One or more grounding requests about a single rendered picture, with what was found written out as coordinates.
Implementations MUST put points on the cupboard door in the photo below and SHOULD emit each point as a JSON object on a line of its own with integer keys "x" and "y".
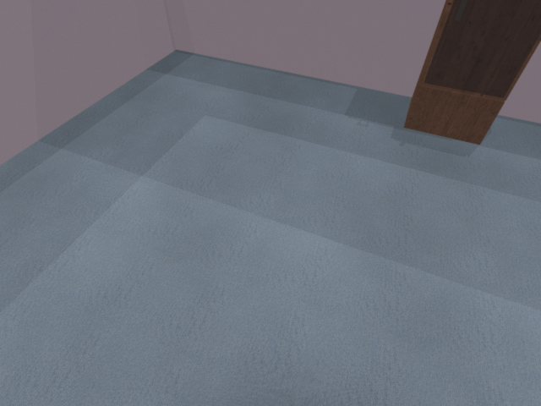
{"x": 484, "y": 51}

